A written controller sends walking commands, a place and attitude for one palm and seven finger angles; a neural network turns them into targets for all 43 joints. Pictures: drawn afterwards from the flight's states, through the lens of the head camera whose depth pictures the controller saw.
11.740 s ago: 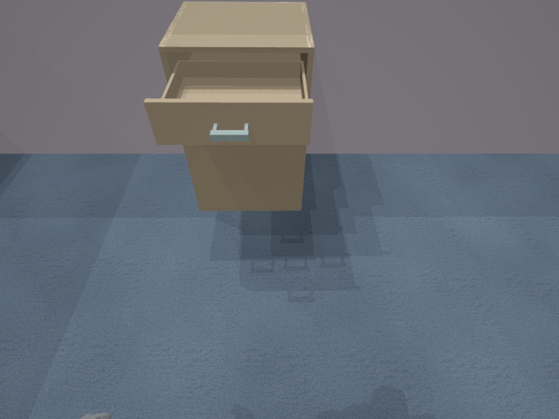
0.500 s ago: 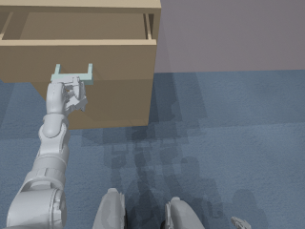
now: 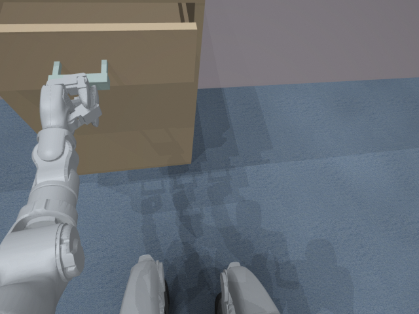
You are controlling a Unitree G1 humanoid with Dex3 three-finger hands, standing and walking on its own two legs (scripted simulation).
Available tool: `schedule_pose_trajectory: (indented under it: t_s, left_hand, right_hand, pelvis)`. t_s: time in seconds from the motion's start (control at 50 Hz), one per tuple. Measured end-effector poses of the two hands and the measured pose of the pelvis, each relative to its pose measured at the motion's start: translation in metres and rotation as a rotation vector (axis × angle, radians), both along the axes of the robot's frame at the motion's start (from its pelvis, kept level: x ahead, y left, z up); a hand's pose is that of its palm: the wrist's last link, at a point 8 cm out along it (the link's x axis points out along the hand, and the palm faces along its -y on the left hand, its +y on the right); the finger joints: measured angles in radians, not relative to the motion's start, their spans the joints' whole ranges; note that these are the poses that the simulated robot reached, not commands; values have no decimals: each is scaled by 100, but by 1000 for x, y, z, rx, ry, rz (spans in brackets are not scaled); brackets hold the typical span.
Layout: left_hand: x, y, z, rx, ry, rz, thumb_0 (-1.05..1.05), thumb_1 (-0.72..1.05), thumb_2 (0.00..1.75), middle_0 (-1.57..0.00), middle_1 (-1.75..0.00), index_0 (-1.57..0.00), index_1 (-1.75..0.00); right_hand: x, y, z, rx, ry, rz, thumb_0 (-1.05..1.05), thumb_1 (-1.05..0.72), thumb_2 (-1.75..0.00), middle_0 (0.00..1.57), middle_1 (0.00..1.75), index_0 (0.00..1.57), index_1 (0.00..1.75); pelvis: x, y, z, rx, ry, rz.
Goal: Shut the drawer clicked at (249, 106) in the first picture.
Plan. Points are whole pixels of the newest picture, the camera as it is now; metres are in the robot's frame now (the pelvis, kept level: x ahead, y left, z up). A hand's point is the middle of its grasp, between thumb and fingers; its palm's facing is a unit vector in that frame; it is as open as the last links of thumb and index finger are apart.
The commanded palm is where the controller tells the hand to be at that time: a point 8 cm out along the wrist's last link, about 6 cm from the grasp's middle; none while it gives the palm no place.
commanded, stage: push the drawer shut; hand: left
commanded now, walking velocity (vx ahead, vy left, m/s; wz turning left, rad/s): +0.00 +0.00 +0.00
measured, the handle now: (80, 74) +0.56 +0.22 +0.05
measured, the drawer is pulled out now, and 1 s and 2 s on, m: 0.07 0.00 0.00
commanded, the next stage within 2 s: pull the fist back off the drawer in 0.90 s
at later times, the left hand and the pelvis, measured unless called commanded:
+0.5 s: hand (95, 79) +0.55 +0.19 +0.05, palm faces +0.09 -1.00 -0.04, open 3.2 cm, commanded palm +0.55 +0.22 +0.05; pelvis -0.01 +0.00 -0.02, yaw -1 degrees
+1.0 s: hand (88, 71) +0.57 +0.21 +0.05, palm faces +0.09 -0.99 -0.06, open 3.4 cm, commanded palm +0.60 +0.21 +0.05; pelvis -0.02 +0.00 -0.03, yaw -2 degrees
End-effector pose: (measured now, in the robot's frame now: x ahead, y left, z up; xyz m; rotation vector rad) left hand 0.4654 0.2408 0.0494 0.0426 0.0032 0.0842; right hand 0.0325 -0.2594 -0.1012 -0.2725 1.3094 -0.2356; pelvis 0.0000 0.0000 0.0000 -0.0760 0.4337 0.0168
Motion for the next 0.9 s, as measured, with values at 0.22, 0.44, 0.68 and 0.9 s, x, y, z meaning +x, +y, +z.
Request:
schedule_pose_trajectory:
  t_s: [0.22,0.44,0.68,0.9]
  left_hand:
    - [24,4,1,-1,7,0,2,70,85,-140,-160,-140,-160]
    - [51,4,2,-3,10,5,4,71,86,-140,-160,-140,-160]
    - [73,9,3,0,10,2,4,67,87,-140,-160,-140,-160]
    - [77,17,5,9,23,12,5,57,86,-140,-160,-140,-160]
  right_hand:
    - [-20,1,-1,-18,47,-13,0,-90,-90,20,30,20,30]
    - [-45,4,-3,-28,114,-38,0,-90,-90,20,30,20,30]
    - [-73,11,-4,-24,192,-68,0,-90,-90,20,30,20,30]
    - [-83,12,-6,-41,195,-53,0,-90,-90,20,30,20,30]
  pelvis:
    - [-4,2,-6,-13,25,-2]
    - [-8,4,-14,-25,57,-8]
    - [-10,6,-21,-37,90,-15]
    - [-19,4,-28,-51,98,-3]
